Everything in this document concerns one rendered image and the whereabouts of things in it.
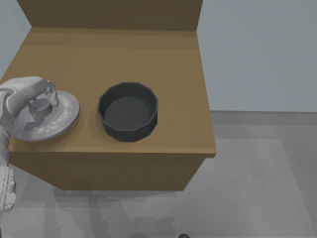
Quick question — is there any pot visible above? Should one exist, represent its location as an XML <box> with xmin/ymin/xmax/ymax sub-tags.
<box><xmin>97</xmin><ymin>81</ymin><xmax>159</xmax><ymax>143</ymax></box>

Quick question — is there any left robot hand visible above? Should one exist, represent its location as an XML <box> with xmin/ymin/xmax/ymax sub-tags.
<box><xmin>0</xmin><ymin>76</ymin><xmax>59</xmax><ymax>123</ymax></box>

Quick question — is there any table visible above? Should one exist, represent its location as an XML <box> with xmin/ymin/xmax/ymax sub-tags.
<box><xmin>0</xmin><ymin>0</ymin><xmax>217</xmax><ymax>191</ymax></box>

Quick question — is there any lid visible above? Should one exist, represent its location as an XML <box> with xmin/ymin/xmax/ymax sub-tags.
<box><xmin>11</xmin><ymin>90</ymin><xmax>80</xmax><ymax>142</ymax></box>

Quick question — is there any left robot upper arm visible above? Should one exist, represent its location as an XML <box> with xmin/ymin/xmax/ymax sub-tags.
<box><xmin>0</xmin><ymin>166</ymin><xmax>17</xmax><ymax>238</ymax></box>

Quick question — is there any knob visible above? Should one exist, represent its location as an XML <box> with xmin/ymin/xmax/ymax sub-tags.
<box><xmin>31</xmin><ymin>98</ymin><xmax>53</xmax><ymax>116</ymax></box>

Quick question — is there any robot left forearm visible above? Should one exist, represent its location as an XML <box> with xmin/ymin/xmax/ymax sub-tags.
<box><xmin>0</xmin><ymin>85</ymin><xmax>28</xmax><ymax>167</ymax></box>

